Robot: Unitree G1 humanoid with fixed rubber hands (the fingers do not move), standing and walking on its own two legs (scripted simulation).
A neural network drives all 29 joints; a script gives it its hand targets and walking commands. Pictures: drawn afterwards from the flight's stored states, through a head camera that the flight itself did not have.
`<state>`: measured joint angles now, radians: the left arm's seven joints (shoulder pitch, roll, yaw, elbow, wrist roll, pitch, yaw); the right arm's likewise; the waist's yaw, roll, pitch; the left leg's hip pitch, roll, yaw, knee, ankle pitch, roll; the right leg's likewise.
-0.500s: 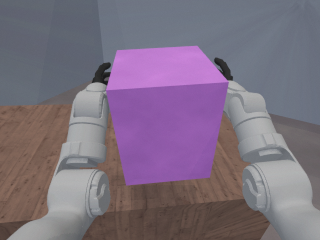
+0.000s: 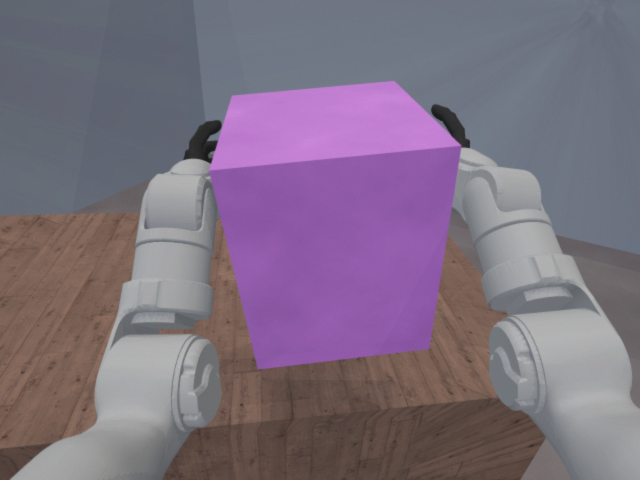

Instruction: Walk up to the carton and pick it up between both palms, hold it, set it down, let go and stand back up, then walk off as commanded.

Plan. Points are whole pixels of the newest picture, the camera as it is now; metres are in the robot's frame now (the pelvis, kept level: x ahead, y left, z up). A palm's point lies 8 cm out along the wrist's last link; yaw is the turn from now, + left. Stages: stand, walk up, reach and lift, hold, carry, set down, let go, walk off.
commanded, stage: hold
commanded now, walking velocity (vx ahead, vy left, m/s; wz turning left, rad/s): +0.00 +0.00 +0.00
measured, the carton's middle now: (328, 219) +0.35 +0.02 +0.25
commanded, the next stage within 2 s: none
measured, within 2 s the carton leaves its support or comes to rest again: neither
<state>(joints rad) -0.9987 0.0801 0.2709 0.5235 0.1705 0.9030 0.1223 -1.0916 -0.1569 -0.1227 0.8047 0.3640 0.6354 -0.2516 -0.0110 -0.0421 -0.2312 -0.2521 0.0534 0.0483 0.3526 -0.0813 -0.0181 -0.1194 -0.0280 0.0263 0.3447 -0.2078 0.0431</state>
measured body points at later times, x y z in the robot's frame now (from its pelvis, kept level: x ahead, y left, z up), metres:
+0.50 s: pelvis +0.00 +0.00 +0.00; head -0.10 +0.02 +0.44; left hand +0.38 +0.17 +0.29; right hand +0.39 -0.12 +0.32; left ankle +0.07 +0.13 -0.74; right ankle -0.01 -0.15 -0.74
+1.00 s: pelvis +0.00 +0.00 +0.00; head -0.10 +0.02 +0.44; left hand +0.38 +0.17 +0.30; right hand +0.39 -0.12 +0.32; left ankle +0.07 +0.13 -0.74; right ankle -0.01 -0.15 -0.74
